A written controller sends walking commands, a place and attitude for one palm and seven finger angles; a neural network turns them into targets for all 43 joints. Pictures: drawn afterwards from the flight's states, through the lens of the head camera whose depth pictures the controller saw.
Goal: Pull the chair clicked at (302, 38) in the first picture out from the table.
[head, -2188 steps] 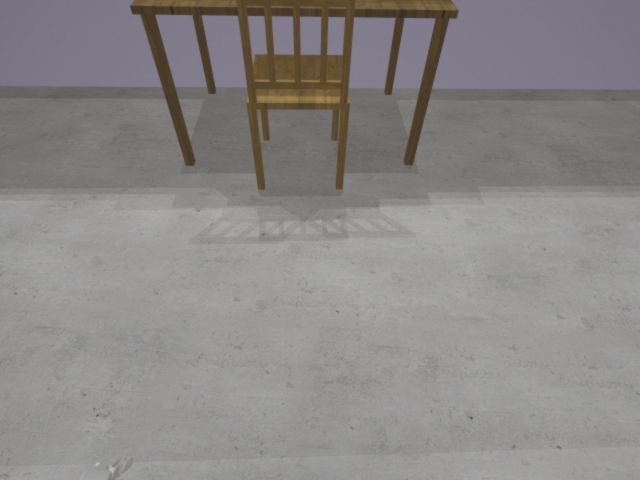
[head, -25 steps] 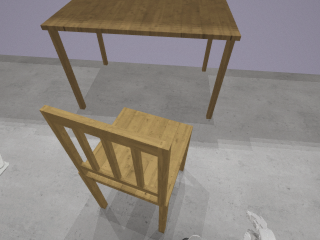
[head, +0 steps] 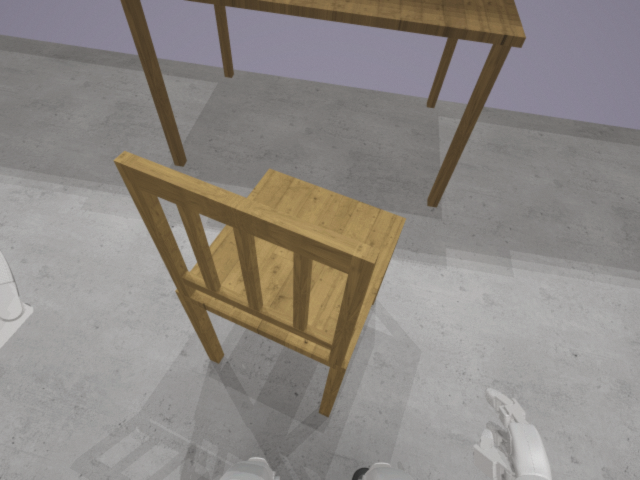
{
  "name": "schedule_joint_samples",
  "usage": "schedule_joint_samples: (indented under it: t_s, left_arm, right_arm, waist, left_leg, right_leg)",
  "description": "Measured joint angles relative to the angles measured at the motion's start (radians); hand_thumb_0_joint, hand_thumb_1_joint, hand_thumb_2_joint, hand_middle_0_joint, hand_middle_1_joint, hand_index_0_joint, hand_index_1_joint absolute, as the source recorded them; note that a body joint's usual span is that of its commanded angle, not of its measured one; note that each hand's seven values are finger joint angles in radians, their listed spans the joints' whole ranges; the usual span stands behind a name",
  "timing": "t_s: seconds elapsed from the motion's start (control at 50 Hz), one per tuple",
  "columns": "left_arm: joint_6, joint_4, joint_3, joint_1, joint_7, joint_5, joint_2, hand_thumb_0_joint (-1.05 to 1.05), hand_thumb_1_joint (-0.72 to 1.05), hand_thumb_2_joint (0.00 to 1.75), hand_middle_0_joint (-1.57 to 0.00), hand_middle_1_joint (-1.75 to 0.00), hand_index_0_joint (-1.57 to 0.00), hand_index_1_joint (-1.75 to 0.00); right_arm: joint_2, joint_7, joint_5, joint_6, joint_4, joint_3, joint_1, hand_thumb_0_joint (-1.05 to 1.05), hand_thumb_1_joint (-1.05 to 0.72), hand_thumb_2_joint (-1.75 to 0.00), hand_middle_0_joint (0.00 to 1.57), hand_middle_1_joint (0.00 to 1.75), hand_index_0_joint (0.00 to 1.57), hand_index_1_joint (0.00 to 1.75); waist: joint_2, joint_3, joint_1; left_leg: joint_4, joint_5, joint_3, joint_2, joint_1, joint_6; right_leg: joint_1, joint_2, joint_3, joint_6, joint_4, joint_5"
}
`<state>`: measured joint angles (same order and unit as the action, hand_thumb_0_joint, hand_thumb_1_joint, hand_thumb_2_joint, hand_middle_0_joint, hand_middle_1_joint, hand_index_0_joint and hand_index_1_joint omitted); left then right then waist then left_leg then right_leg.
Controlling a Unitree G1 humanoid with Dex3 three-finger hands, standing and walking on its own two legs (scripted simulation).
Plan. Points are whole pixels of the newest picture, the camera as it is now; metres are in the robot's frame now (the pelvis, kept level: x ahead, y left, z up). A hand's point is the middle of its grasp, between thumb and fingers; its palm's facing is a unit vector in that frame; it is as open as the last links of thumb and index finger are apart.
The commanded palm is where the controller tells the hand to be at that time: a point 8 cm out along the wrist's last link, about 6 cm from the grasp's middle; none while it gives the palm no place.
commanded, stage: step back with the hand held close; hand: left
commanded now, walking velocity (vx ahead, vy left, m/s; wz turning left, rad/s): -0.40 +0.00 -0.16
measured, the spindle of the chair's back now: (250, 271) +0.43 +0.14 -0.09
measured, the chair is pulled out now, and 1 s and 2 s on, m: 0.68 0.68 0.68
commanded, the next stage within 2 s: stop stepping back and stand still in 0.18 s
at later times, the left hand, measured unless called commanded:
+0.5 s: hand out of the picture +0.12 +0.23 +0.17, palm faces +0.25 -0.82 -0.52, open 7.4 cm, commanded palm +0.08 +0.27 +0.19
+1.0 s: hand out of the picture +0.07 +0.26 +0.17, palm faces +0.41 -0.83 -0.38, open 7.4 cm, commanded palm +0.02 +0.29 +0.19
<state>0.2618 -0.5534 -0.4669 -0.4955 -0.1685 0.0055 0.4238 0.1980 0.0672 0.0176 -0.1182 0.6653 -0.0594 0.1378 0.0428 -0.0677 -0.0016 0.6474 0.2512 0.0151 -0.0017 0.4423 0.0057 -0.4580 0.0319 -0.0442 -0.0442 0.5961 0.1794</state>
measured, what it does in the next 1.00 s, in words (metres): walks backwards: right foot, then left foot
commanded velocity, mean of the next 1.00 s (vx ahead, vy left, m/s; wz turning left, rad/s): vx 0.03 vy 0.02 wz -0.02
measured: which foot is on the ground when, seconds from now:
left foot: down 0.00-0.34, up 0.36-0.54, down 0.56-1.00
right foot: down 0.00-0.02, up 0.04-0.32, down 0.34-1.00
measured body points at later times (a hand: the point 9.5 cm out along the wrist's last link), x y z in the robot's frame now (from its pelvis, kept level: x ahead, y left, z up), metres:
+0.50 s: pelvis -0.10 -0.01 +0.01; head -0.09 +0.01 +0.46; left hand +0.10 +0.27 +0.20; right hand -0.01 -0.27 -0.08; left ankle -0.07 +0.10 -0.69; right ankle -0.17 -0.16 -0.72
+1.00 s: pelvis -0.15 +0.01 +0.01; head -0.17 +0.02 +0.46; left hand +0.04 +0.30 +0.19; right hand -0.02 -0.24 -0.07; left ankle -0.08 +0.10 -0.72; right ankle -0.17 -0.15 -0.72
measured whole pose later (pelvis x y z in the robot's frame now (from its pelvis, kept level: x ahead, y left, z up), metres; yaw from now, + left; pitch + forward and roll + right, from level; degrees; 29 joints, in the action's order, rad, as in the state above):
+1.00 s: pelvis -0.15 +0.01 +0.01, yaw -6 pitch -2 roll -2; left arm 0.19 -0.43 -0.41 -0.51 -0.17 0.04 0.37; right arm 0.19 0.08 0.00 -0.13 0.67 0.01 0.24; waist 0.00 0.01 0.02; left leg 0.61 0.23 0.02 0.01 0.34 0.04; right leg -0.23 0.03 0.00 -0.02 0.58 0.35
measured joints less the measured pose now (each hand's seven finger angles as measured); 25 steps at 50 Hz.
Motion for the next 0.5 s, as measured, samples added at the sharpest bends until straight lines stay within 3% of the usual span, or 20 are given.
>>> schedule_joint_samples:
  t_s: [0.04, 0.08, 0.12, 0.16, 0.24, 0.3, 0.34, 0.38, 0.44, 0.46, 0.5]
  left_arm:
    - [0.002, -0.011, -0.017, -0.041, 0.004, 0.000, 0.017, 0.01, 0.89, 0.90, -0.21, -0.31, -0.21, -0.31]
    - [0.003, -0.012, -0.032, -0.075, 0.007, 0.005, 0.030, 0.01, 0.89, 0.90, -0.21, -0.31, -0.21, -0.31]
    - [0.002, -0.023, -0.032, -0.083, 0.008, 0.019, 0.034, 0.01, 0.89, 0.90, -0.21, -0.31, -0.21, -0.31]
    - [0.005, -0.049, -0.024, -0.071, 0.008, 0.027, 0.029, 0.01, 0.89, 0.90, -0.21, -0.31, -0.21, -0.31]
    - [0.018, -0.094, -0.021, -0.041, 0.008, 0.039, 0.031, 0.01, 0.89, 0.90, -0.21, -0.31, -0.21, -0.31]
    - [0.024, -0.074, -0.042, -0.014, 0.012, 0.044, 0.061, 0.01, 0.89, 0.90, -0.21, -0.31, -0.21, -0.31]
    - [0.024, -0.048, -0.063, -0.021, 0.019, 0.054, 0.088, 0.01, 0.89, 0.90, -0.21, -0.31, -0.21, -0.31]
    - [0.011, -0.014, -0.043, -0.042, 0.036, 0.059, 0.074, 0.01, 0.89, 0.90, -0.21, -0.31, -0.21, -0.31]
    - [-0.027, 0.010, 0.002, -0.122, 0.047, 0.060, 0.053, 0.01, 0.89, 0.90, -0.21, -0.31, -0.21, -0.31]
    - [-0.039, 0.016, 0.008, -0.153, 0.045, 0.058, 0.042, 0.01, 0.89, 0.90, -0.21, -0.31, -0.21, -0.31]
    - [-0.056, 0.033, 0.013, -0.190, 0.032, 0.052, 0.024, 0.01, 0.89, 0.90, -0.21, -0.31, -0.22, -0.31]
  right_arm:
    - [-0.010, 0.006, -0.002, -0.002, -0.016, 0.007, -0.007, 0.01, -0.91, -0.90, 0.20, 0.30, 0.20, 0.30]
    - [-0.029, 0.012, 0.004, -0.018, -0.026, 0.012, -0.011, 0.01, -0.91, -0.90, 0.20, 0.30, 0.20, 0.30]
    - [-0.045, 0.011, 0.008, -0.043, -0.027, 0.019, -0.005, 0.01, -0.91, -0.90, 0.20, 0.30, 0.20, 0.30]
    - [-0.056, 0.001, 0.004, -0.062, -0.024, 0.025, 0.002, 0.01, -0.91, -0.90, 0.20, 0.30, 0.20, 0.30]
    - [-0.065, -0.014, 0.000, -0.078, -0.019, 0.046, 0.009, 0.01, -0.91, -0.90, 0.20, 0.30, 0.20, 0.30]
    - [-0.067, -0.015, 0.008, -0.078, -0.020, 0.061, 0.003, 0.01, -0.91, -0.90, 0.20, 0.30, 0.20, 0.30]
    - [-0.064, -0.023, 0.003, -0.068, -0.034, 0.066, 0.003, 0.01, -0.90, -0.90, 0.20, 0.30, 0.20, 0.30]
    - [-0.043, -0.031, -0.007, -0.040, -0.034, 0.057, 0.003, 0.01, -0.90, -0.90, 0.20, 0.30, 0.20, 0.30]
    - [-0.020, -0.030, -0.031, 0.004, -0.007, 0.047, 0.062, 0.01, -0.91, -0.90, 0.20, 0.30, 0.20, 0.30]
    - [-0.015, -0.027, -0.037, 0.019, 0.002, 0.046, 0.085, 0.01, -0.91, -0.90, 0.20, 0.30, 0.20, 0.30]
    - [-0.002, -0.012, -0.041, 0.035, 0.008, 0.046, 0.129, 0.01, -0.91, -0.90, 0.20, 0.30, 0.20, 0.30]
  waist:
    - [0.026, -0.009, 0.001]
    - [0.026, -0.011, 0.000]
    - [0.012, -0.009, 0.002]
    - [0.003, -0.011, 0.019]
    - [-0.011, 0.007, 0.036]
    - [-0.027, 0.023, 0.018]
    - [-0.030, 0.026, 0.007]
    - [-0.078, 0.003, -0.011]
    - [-0.054, 0.037, -0.003]
    - [-0.034, 0.059, -0.001]
    - [-0.005, 0.097, -0.007]
  left_leg:
    - [-0.026, -0.049, 0.026, -0.001, -0.003, 0.019]
    - [-0.035, -0.047, 0.032, 0.022, 0.001, 0.024]
    - [-0.056, -0.063, 0.023, 0.051, 0.006, 0.021]
    - [-0.086, -0.091, 0.025, 0.078, 0.000, 0.014]
    - [-0.121, -0.134, 0.049, 0.118, 0.010, 0.004]
    - [-0.127, -0.168, 0.052, 0.131, 0.050, -0.004]
    - [-0.102, -0.174, 0.057, 0.132, 0.089, -0.013]
    - [-0.028, -0.044, 0.022, 0.139, 0.116, -0.022]
    - [0.231, 0.110, 0.003, 0.060, 0.126, -0.032]
    - [0.266, 0.125, 0.011, 0.036, 0.103, -0.028]
    - [0.183, 0.117, 0.030, 0.015, 0.014, -0.014]
  right_leg:
    - [-0.029, 0.000, -0.016, 0.016, 0.049, 0.043]
    - [-0.081, -0.037, -0.019, 0.025, 0.266, 0.211]
    - [-0.097, -0.071, -0.004, 0.030, 0.441, 0.295]
    - [-0.061, -0.075, 0.022, 0.032, 0.470, 0.319]
    - [0.072, -0.043, 0.060, 0.041, 0.284, 0.325]
    - [0.178, -0.028, 0.066, 0.050, 0.083, 0.300]
    - [0.249, -0.014, 0.075, 0.053, -0.072, 0.214]
    - [0.261, -0.033, 0.091, 0.016, -0.096, 0.151]
    - [0.257, -0.001, 0.060, 0.004, -0.091, 0.150]
    - [0.256, 0.012, 0.044, 0.003, -0.097, 0.147]
    - [0.256, 0.028, 0.028, -0.001, -0.108, 0.139]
